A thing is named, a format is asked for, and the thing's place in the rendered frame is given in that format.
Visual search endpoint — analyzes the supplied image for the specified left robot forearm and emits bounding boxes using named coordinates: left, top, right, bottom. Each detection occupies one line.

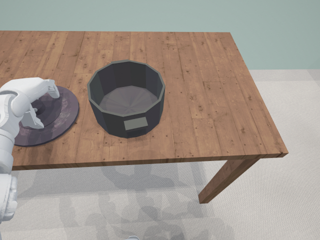
left=0, top=88, right=30, bottom=175

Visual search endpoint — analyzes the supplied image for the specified knob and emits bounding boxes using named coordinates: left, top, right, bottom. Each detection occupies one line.
left=31, top=99, right=46, bottom=116

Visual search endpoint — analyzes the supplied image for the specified left robot upper arm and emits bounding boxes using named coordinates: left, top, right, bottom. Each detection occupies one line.
left=0, top=174, right=18, bottom=240

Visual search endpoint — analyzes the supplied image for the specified table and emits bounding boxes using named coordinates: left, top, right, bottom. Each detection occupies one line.
left=0, top=30, right=289, bottom=204

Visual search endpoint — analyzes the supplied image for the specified pot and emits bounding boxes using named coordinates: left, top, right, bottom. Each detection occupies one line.
left=87, top=59, right=166, bottom=139

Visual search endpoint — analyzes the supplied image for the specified lid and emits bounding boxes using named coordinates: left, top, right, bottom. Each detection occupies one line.
left=14, top=85, right=80, bottom=147

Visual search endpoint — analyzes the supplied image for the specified robot left hand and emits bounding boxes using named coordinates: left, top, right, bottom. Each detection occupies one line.
left=0, top=77, right=60, bottom=129

